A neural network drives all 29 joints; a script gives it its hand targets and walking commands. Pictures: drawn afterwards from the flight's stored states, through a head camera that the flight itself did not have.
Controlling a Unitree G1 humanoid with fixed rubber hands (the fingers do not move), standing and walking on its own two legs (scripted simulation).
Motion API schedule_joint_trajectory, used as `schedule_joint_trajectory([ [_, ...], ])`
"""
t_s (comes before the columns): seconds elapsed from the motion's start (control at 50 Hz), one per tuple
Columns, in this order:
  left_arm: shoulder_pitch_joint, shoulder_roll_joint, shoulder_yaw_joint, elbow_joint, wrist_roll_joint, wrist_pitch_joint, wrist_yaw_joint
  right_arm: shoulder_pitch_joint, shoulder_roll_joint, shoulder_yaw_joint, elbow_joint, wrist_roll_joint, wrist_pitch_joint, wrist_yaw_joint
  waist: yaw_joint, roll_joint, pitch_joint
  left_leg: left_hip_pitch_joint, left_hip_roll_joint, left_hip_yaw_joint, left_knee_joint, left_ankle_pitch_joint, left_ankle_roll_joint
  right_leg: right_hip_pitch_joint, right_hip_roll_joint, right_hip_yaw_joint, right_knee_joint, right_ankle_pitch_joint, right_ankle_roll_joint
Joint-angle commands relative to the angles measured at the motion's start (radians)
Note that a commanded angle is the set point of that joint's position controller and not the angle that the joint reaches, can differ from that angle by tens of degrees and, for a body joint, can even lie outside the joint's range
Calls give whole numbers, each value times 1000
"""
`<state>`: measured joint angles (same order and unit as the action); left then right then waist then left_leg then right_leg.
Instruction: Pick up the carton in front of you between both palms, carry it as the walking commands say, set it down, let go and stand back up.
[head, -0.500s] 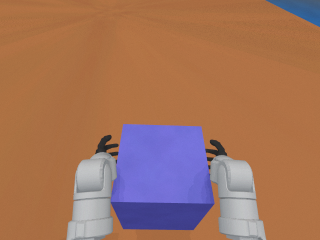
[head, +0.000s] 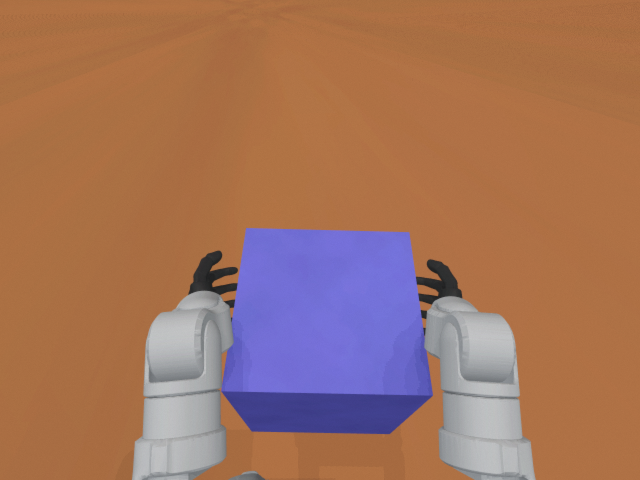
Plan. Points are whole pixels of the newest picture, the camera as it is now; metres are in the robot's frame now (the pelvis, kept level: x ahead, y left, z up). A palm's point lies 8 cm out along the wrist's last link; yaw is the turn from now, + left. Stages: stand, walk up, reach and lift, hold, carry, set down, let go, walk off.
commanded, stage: carry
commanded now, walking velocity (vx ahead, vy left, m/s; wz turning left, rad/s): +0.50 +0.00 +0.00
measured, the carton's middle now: (324, 340) +0.31 +0.01 -0.03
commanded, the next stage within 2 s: none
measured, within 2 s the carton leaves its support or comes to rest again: neither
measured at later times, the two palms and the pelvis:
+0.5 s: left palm (230, 169) +0.56 +0.16 +0.08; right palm (404, 177) +0.54 -0.13 +0.07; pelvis +0.26 +0.03 -0.01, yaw -2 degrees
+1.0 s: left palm (245, 159) +0.63 +0.14 +0.05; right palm (403, 165) +0.61 -0.14 +0.04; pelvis +0.33 +0.01 -0.01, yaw -2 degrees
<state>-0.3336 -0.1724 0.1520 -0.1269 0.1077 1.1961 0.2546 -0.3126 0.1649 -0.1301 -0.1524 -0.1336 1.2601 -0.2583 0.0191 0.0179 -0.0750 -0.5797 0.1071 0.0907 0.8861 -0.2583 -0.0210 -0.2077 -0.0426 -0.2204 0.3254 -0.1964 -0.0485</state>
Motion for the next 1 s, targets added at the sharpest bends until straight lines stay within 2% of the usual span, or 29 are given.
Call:
schedule_joint_trajectory([
  [0.0, -463, -1057, -652, -47, -450, 22, -446, -595, 1042, 678, -134, 449, -53, 392, -5, -151, -275, -38, -1, 32, -187, 95, -10, 284, -228, 170, -138, 183, -89],
  [0.02, -443, -1045, -653, -45, -443, 27, -442, -575, 1034, 678, -131, 445, -49, 390, -4, -151, -266, -23, -12, 48, -240, 128, -5, 293, -223, 150, -131, 224, -83],
  [0.1, -374, -1021, -654, 1, -403, 38, -434, -529, 1004, 679, -95, 450, -27, 405, 6, -172, -232, 96, -77, 120, -402, 282, 4, 314, -178, 35, -7, 570, -24],
  [0.14, -369, -1021, -653, 23, -392, 38, -434, -513, 999, 674, -65, 453, -21, 418, -10, -142, -248, 296, -120, 181, -536, 394, 8, 260, -136, -31, 159, 605, 28],
  [0.16, -369, -1018, -653, 33, -390, 38, -435, -514, 993, 670, -53, 451, -20, 425, -21, -115, -276, 463, -88, 156, -553, 466, 16, 169, -116, -33, 256, 538, 65],
  [0.18, -377, -1007, -655, 42, -389, 37, -438, -509, 984, 660, -41, 449, -18, 431, -34, -33, -341, 644, 65, -1, -491, 740, 27, 45, -93, -19, 412, 258, 101],
  [0.2, -436, -1032, -676, 29, -410, 48, -438, -518, 986, 641, 0, 430, -24, 435, -41, 202, -451, 969, 283, -265, -386, 1116, 195, -244, -7, 46, 646, -158, 129],
  [0.22, -421, -1037, -679, 28, -409, 48, -442, -480, 993, 627, 25, 434, -35, 437, -43, 225, -481, 950, 310, -344, -451, 1054, 265, -330, 22, 124, 742, -385, 119],
  [0.24, -453, -1048, -686, 15, -415, 39, -443, -492, 1016, 627, 6, 442, -45, 439, -40, 180, -447, 871, 292, -288, -494, 953, 251, -341, 0, 178, 751, -403, 102],
  [0.26, -487, -1061, -691, -9, -425, 30, -442, -521, 1040, 626, -15, 446, -55, 440, -38, 126, -447, 825, 276, -246, -523, 828, 223, -326, -25, 203, 673, -389, 84],
  [0.28, -514, -1065, -697, -36, -431, 20, -440, -546, 1070, 631, -32, 454, -65, 440, -33, 98, -400, 735, 243, -171, -539, 818, 176, -275, -53, 205, 529, -377, 78],
  [0.3, -521, -1090, -700, -44, -445, 15, -438, -565, 1075, 629, -56, 457, -73, 438, -28, 112, -391, 682, 216, -116, -558, 732, 156, -213, -49, 191, 392, -366, 82],
  [0.32, -510, -1095, -699, -55, -448, 9, -433, -571, 1076, 630, -75, 458, -78, 435, -27, 116, -404, 654, 198, -80, -567, 681, 151, -150, -23, 160, 321, -324, 85],
  [0.36, -473, -1089, -702, -72, -441, 2, -423, -549, 1067, 634, -105, 456, -85, 430, -32, 139, -449, 649, 185, -36, -550, 649, 146, -76, -13, 121, 230, -198, 82],
  [0.4, -441, -1082, -703, -91, -429, 2, -416, -532, 1052, 645, -126, 456, -85, 426, -24, 111, -458, 604, 149, 32, -501, 594, 119, 18, -28, 84, 68, 46, 86],
  [0.42, -437, -1074, -702, -102, -426, 5, -416, -526, 1043, 651, -135, 456, -84, 424, -24, 99, -448, 559, 122, 45, -477, 488, 89, 76, -51, 88, 17, 163, 89],
  [0.44, -428, -1067, -700, -102, -423, 10, -417, -521, 1032, 656, -137, 453, -80, 422, -21, 75, -440, 503, 107, 55, -460, 381, 58, 126, -109, 127, 3, 220, 85],
  [0.46, -434, -1057, -695, -90, -418, 14, -419, -531, 1025, 666, -141, 455, -71, 421, -31, -3, -426, 465, 72, 60, -447, 305, 25, 138, -175, 182, 85, 392, 71],
  [0.48, -431, -1054, -688, -65, -413, 19, -422, -547, 1017, 669, -141, 462, -59, 422, -31, -60, -409, 466, 64, 33, -450, 316, 13, 128, -181, 173, 133, 472, 58],
  [0.5, -410, -1046, -677, -30, -411, 26, -425, -546, 1007, 668, -124, 462, -48, 424, -28, -78, -393, 469, 69, 32, -426, 367, 8, 123, -173, 163, 146, 497, 59],
  [0.56, -358, -1037, -650, 76, -391, 36, -438, -518, 994, 657, -30, 446, -26, 434, -20, -77, -372, 461, 57, 31, -353, 547, 2, 119, -151, 150, 191, 664, 55],
  [0.62, -380, -1056, -640, 117, -382, 27, -451, -531, 1022, 651, 31, 439, -32, 445, -19, -78, -359, 419, 40, 40, -337, 523, -12, 136, -146, 142, 210, 760, 51],
  [0.68, -428, -1087, -643, 130, -388, 4, -461, -570, 1057, 652, 54, 444, -54, 454, -19, -67, -335, 414, 33, 41, -353, 495, -18, 130, -140, 139, 210, 743, 51],
  [0.82, -451, -1118, -667, 163, -379, -89, -479, -564, 1082, 659, 105, 423, -153, 470, -20, -5, -353, 489, 50, 25, -332, 667, 4, 87, -108, 128, 231, 588, 59],
  [0.98, -359, -1085, -662, 193, -330, -217, -488, -488, 1046, 656, 119, 374, -286, 478, -19, -28, -367, 477, 48, 21, -329, 600, 10, 114, -118, 137, 233, 624, 54],
])
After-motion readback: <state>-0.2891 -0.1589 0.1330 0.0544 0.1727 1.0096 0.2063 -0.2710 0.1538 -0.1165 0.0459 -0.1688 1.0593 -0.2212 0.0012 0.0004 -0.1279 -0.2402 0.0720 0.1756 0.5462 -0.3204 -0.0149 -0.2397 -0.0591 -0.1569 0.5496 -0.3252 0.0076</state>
